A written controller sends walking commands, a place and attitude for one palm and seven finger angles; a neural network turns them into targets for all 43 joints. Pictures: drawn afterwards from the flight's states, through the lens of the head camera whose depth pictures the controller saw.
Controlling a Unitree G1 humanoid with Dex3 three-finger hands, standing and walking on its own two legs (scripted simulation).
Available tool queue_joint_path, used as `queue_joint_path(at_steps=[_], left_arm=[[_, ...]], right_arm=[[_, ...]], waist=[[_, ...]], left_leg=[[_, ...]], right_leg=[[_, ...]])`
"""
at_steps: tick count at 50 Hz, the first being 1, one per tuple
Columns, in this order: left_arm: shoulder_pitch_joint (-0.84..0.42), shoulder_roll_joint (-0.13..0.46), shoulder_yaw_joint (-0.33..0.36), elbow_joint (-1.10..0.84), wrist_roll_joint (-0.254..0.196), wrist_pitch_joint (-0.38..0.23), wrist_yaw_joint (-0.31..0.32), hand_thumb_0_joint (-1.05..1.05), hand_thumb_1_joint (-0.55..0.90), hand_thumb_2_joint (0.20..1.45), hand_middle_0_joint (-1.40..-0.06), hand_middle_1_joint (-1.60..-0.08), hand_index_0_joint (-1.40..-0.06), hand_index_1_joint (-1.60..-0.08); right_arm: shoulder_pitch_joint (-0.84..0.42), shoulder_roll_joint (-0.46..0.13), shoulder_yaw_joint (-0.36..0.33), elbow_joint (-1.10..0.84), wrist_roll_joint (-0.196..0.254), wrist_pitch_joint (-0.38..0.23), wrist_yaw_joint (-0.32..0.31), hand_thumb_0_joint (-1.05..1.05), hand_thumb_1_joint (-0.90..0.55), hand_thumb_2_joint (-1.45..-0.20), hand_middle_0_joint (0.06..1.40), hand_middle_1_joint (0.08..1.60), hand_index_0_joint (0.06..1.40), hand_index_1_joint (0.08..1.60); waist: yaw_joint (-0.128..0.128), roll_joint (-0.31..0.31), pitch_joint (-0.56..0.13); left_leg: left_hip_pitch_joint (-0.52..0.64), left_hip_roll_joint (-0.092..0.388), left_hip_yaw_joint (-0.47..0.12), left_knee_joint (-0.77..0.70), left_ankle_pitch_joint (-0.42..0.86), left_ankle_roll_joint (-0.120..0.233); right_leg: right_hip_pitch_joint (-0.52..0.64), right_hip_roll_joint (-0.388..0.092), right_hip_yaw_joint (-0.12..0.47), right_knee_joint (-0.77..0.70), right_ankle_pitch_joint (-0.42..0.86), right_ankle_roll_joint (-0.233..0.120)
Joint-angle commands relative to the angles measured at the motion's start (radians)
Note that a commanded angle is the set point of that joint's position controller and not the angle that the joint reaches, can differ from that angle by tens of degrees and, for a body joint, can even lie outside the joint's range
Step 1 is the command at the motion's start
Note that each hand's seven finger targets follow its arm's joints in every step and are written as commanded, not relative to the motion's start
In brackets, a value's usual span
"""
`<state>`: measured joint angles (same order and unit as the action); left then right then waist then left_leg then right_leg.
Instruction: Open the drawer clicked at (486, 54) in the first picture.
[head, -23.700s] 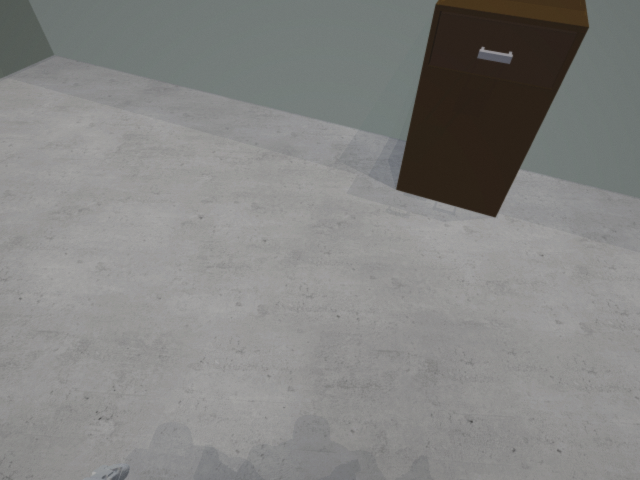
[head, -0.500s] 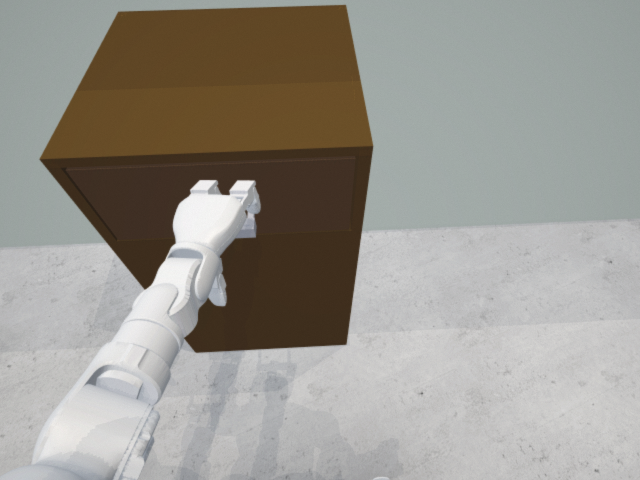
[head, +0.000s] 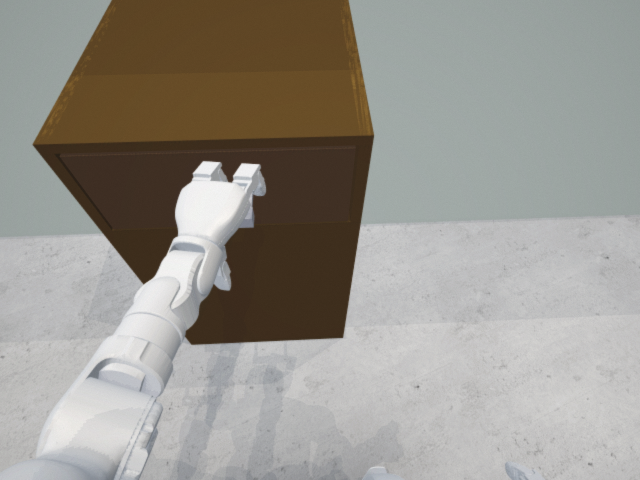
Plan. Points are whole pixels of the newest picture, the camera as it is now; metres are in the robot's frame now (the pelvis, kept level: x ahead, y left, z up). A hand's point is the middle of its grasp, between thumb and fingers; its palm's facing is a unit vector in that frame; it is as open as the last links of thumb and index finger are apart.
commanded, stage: lower the fingers behind the handle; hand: left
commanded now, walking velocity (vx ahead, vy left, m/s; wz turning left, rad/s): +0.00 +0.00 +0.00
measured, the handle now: (220, 207) +0.52 +0.16 -0.02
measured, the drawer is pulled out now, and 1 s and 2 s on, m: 0.00 0.00 0.00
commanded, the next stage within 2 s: lift the fingers back up to retry in 1.46 s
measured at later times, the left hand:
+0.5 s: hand (207, 239) +0.45 +0.17 -0.01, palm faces +0.02 -0.05 -1.00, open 13.9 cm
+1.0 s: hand (207, 240) +0.45 +0.17 -0.02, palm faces -0.02 +0.01 -1.00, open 14.2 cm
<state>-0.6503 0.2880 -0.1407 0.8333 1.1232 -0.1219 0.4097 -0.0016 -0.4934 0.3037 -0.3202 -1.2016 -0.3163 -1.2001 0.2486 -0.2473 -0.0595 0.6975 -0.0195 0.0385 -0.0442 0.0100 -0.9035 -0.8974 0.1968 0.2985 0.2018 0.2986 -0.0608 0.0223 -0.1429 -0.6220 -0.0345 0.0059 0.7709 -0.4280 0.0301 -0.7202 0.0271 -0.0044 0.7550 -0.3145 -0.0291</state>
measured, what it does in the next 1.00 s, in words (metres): stands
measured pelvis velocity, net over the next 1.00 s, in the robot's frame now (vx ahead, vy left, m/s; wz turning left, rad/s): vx -0.02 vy -0.01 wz -0.02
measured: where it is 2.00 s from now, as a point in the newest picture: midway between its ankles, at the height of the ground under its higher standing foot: outside the picture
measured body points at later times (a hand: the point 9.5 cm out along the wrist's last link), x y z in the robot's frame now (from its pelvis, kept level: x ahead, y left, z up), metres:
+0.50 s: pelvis +0.00 +0.00 -0.01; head +0.08 -0.01 +0.43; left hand +0.44 +0.17 +0.05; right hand +0.05 -0.28 -0.14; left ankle -0.04 +0.10 -0.71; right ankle +0.02 -0.10 -0.71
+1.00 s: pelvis -0.02 -0.01 -0.02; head +0.08 -0.02 +0.42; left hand +0.45 +0.17 +0.04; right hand +0.02 -0.28 -0.15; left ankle -0.04 +0.10 -0.71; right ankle +0.02 -0.10 -0.71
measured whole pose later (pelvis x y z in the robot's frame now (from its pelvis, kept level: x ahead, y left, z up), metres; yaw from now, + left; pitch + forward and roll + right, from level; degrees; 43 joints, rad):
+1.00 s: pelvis -0.02 -0.01 -0.02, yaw -1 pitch +21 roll +1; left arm -0.77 0.36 -0.12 1.05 1.10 0.03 0.45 0.00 -0.49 0.30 -0.24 -1.23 -0.25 -1.19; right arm 0.33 -0.25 -0.04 0.69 0.00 0.03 -0.03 0.01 -0.90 -0.90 0.20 0.30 0.20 0.30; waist -0.09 0.03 -0.17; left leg -0.82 -0.02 0.03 0.91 -0.46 0.03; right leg -0.92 0.04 0.01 0.88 -0.33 -0.03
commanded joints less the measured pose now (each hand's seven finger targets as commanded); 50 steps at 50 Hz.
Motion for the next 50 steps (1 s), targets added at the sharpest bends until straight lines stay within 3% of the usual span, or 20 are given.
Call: queue_joint_path(at_steps=[1, 4, 6, 9, 10, 12, 15, 16, 18, 20, 25, 27, 29, 31, 34, 37, 40, 43, 44, 50], left_arm=[[-0.343, 0.327, 0.204, -0.045, 0.02, 0.204, 0.191, 0.0, -0.5, 0.3, -0.3, -1.2, -0.3, -1.2], [-0.383, 0.237, 0.1, 0.02, 0.021, 0.35, 0.172, 0.0, -0.5, 0.3, -0.3, -1.2, -0.3, -1.2], [-0.441, 0.184, 0.035, 0.014, -0.025, 0.389, 0.106, 0.0, -0.5, 0.3, -0.3, -1.2, -0.3, -1.2], [-0.527, 0.155, -0.012, -0.044, -0.101, 0.33, -0.015, 0.0, -0.5, 0.3, -0.3, -1.2, -0.3, -1.2], [-0.566, 0.125, -0.047, -0.089, -0.114, 0.279, -0.052, 0.0, -0.5, 0.3, -0.3, -1.2, -0.3, -1.2], [-0.514, 0.121, -0.049, -0.103, -0.098, 0.175, -0.094, 0.0, -0.5, 0.3, -0.3, -1.2, -0.3, -1.2], [-0.426, 0.099, -0.061, -0.025, -0.039, 0.086, -0.101, 0.0, -0.5, 0.3, -0.3, -1.2, -0.3, -1.2], [-0.39, 0.105, -0.044, 0.017, -0.026, 0.065, -0.085, 0.0, -0.5, 0.3, -0.3, -1.2, -0.3, -1.2], [-0.395, 0.183, 0.034, 0.018, -0.012, 0.04, -0.033, 0.0, -0.5, 0.3, -0.3, -1.2, -0.3, -1.2], [-0.397, 0.251, 0.122, 0.003, -0.006, 0.04, 0.038, 0.0, -0.5, 0.3, -0.3, -1.2, -0.3, -1.2], [-0.382, 0.158, 0.079, 0.039, 0.024, 0.145, 0.157, 0.0, -0.5, 0.3, -0.3, -1.2, -0.3, -1.2], [-0.429, 0.164, 0.067, 0.049, 0.024, 0.204, 0.173, 0.0, -0.5, 0.3, -0.3, -1.2, -0.3, -1.2], [-0.467, 0.195, 0.072, 0.084, 0.009, 0.262, 0.174, 0.0, -0.5, 0.3, -0.3, -1.2, -0.3, -1.2], [-0.495, 0.232, 0.085, 0.119, -0.013, 0.302, 0.156, 0.0, -0.5, 0.3, -0.3, -1.2, -0.3, -1.2], [-0.453, 0.236, 0.072, 0.17, -0.023, 0.334, 0.109, 0.0, -0.5, 0.3, -0.3, -1.2, -0.3, -1.2], [-0.412, 0.214, 0.04, 0.215, -0.036, 0.313, 0.046, 0.0, -0.5, 0.3, -0.3, -1.2, -0.3, -1.2], [-0.38, 0.221, 0.053, 0.198, -0.05, 0.247, 0.001, 0.0, -0.5, 0.3, -0.3, -1.2, -0.3, -1.2], [-0.309, 0.19, 0.03, 0.216, -0.047, 0.192, -0.015, 0.0, -0.5, 0.3, -0.3, -1.2, -0.3, -1.2], [-0.322, 0.216, 0.055, 0.19, -0.045, 0.173, -0.011, 0.0, -0.5, 0.3, -0.3, -1.2, -0.3, -1.2], [-0.346, 0.15, 0.026, 0.152, -0.013, 0.138, 0.055, 0.0, -0.5, 0.3, -0.3, -1.2, -0.3, -1.2]], right_arm=[[0.049, -0.108, -0.023, -0.08, -0.014, 0.003, 0.039, 0.0, -0.9, -0.9, 0.2, 0.3, 0.2, 0.3], [0.049, -0.115, -0.03, -0.089, 0.008, 0.026, 0.047, 0.0, -0.9, -0.9, 0.2, 0.3, 0.2, 0.3], [0.057, -0.131, -0.038, -0.099, 0.026, 0.037, 0.036, 0.0, -0.9, -0.9, 0.2, 0.3, 0.2, 0.3], [0.056, -0.141, -0.042, -0.096, 0.034, 0.03, -0.003, 0.0, -0.9, -0.9, 0.2, 0.3, 0.2, 0.3], [0.057, -0.141, -0.041, -0.094, 0.03, 0.02, -0.017, 0.0, -0.9, -0.9, 0.2, 0.3, 0.2, 0.3], [0.086, -0.132, -0.043, -0.077, 0.02, -0.003, -0.037, 0.0, -0.9, -0.9, 0.2, 0.3, 0.2, 0.3], [0.123, -0.122, -0.039, -0.048, 0.011, -0.016, -0.032, 0.0, -0.9, -0.9, 0.2, 0.3, 0.2, 0.3], [0.128, -0.118, -0.038, -0.042, 0.01, -0.018, -0.026, 0.0, -0.9, -0.9, 0.2, 0.3, 0.2, 0.3], [0.134, -0.12, -0.035, -0.046, 0.01, -0.02, -0.011, 0.0, -0.9, -0.9, 0.2, 0.3, 0.2, 0.3], [0.132, -0.118, -0.038, -0.055, 0.002, -0.024, 0.007, 0.0, -0.9, -0.9, 0.2, 0.3, 0.2, 0.3], [0.138, -0.118, -0.056, -0.053, -0.007, -0.026, 0.049, 0.0, -0.9, -0.9, 0.2, 0.3, 0.2, 0.3], [0.141, -0.126, -0.058, -0.048, -0.001, -0.015, 0.055, 0.0, -0.9, -0.9, 0.2, 0.3, 0.2, 0.3], [0.131, -0.133, -0.052, -0.046, 0.006, -0.004, 0.05, 0.0, -0.9, -0.9, 0.2, 0.3, 0.2, 0.3], [0.121, -0.138, -0.041, -0.046, 0.011, 0.006, 0.039, 0.0, -0.9, -0.9, 0.2, 0.3, 0.2, 0.3], [0.116, -0.14, -0.03, -0.052, 0.016, 0.018, 0.026, 0.0, -0.9, -0.9, 0.2, 0.3, 0.2, 0.3], [0.116, -0.141, -0.018, -0.065, 0.022, 0.014, 0.012, 0.0, -0.9, -0.9, 0.2, 0.3, 0.2, 0.3], [0.12, -0.142, -0.015, -0.083, 0.021, 0.0, 0.002, 0.0, -0.9, -0.9, 0.2, 0.3, 0.2, 0.3], [0.132, -0.139, -0.012, -0.09, 0.02, -0.021, 0.0, 0.0, -0.9, -0.9, 0.2, 0.3, 0.2, 0.3], [0.143, -0.141, -0.016, -0.09, 0.02, -0.026, 0.002, 0.0, -0.9, -0.9, 0.2, 0.3, 0.2, 0.3], [0.175, -0.136, -0.038, -0.072, 0.012, -0.052, 0.023, 0.0, -0.9, -0.9, 0.2, 0.3, 0.2, 0.3]], waist=[[0.072, 0.022, -0.39], [0.033, -0.019, -0.436], [-0.011, -0.074, -0.461], [-0.069, -0.158, -0.427], [-0.091, -0.135, -0.409], [-0.078, -0.094, -0.39], [-0.06, -0.027, -0.304], [-0.054, -0.033, -0.254], [-0.027, -0.015, -0.261], [0.01, 0.035, -0.316], [-0.009, 0.022, -0.423], [-0.028, -0.009, -0.438], [-0.042, -0.04, -0.407], [-0.043, -0.055, -0.407], [-0.036, -0.073, -0.389], [-0.048, -0.095, -0.321], [-0.04, -0.096, -0.316], [-0.041, -0.111, -0.256], [-0.036, -0.103, -0.28], [-0.045, -0.046, -0.346]], left_leg=[[0.021, -0.011, 0.031, -0.07, 0.435, -0.028], [0.047, -0.001, 0.048, -0.087, 0.427, -0.021], [0.079, 0.003, 0.043, -0.098, 0.405, -0.006], [0.103, 0.001, 0.027, -0.109, 0.325, 0.018], [0.124, 0.001, 0.018, -0.107, 0.321, 0.022], [0.148, 0.003, 0.005, -0.092, 0.339, 0.024], [0.113, 0.004, -0.011, -0.062, 0.347, 0.011], [0.079, 0.007, -0.01, -0.052, 0.319, 0.008], [0.016, 0.005, -0.013, -0.036, 0.296, 0.002], [-0.02, -0.003, -0.008, -0.02, 0.323, -0.003], [-0.002, 0.007, 0.001, 0.031, 0.449, -0.014], [0.003, 0.01, 0.006, 0.024, 0.412, -0.012], [-0.023, 0.006, 0.014, -0.002, 0.333, -0.005], [-0.047, 0.0, 0.02, -0.02, 0.285, 0.002], [-0.059, -0.004, 0.027, -0.04, 0.252, 0.007], [-0.094, -0.005, 0.029, -0.042, 0.196, 0.011], [-0.118, -0.006, 0.025, -0.029, 0.173, 0.015], [-0.165, -0.005, 0.026, -0.002, 0.139, 0.016], [-0.171, -0.004, 0.026, 0.008, 0.138, 0.015], [-0.172, -0.001, 0.015, 0.069, 0.181, 0.009]], right_leg=[[0.324, 0.01, -0.002, -0.01, 0.347, -0.023], [0.373, 0.014, 0.004, -0.043, 0.388, -0.01], [0.404, 0.012, 0.014, -0.076, 0.392, 0.002], [0.421, 0.002, 0.026, -0.12, 0.353, 0.021], [0.394, -0.001, 0.026, -0.123, 0.346, 0.019], [0.34, -0.002, 0.022, -0.103, 0.331, 0.012], [0.218, 0.002, 0.008, -0.079, 0.279, -0.008], [0.172, 0.004, 0.005, -0.071, 0.245, -0.01], [0.151, 0.007, 0.005, -0.037, 0.219, -0.019], [0.171, 0.009, 0.007, -0.004, 0.237, -0.027], [0.155, 0.019, -0.013, 0.044, 0.332, -0.023], [0.169, 0.019, -0.007, 0.031, 0.318, -0.015], [0.2, 0.016, 0.002, 0.0, 0.282, -0.006], [0.24, 0.012, 0.014, -0.015, 0.261, -0.001], [0.274, 0.008, 0.021, -0.034, 0.249, 0.004], [0.251, 0.005, 0.026, -0.047, 0.209, 0.008], [0.244, 0.002, 0.031, -0.036, 0.192, 0.004], [0.185, 0.002, 0.034, -0.023, 0.161, 0.006], [0.18, 0.0, 0.038, -0.012, 0.156, 0.005], [0.079, 0.008, 0.02, 0.054, 0.167, -0.008]])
